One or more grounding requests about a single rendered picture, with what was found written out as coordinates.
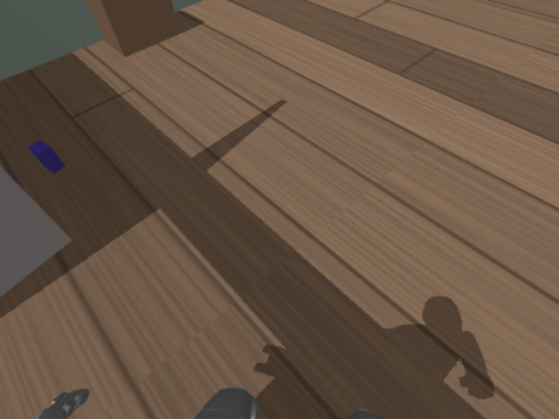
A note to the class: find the left robot hand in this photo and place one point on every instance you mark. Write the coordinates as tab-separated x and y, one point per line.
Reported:
64	405

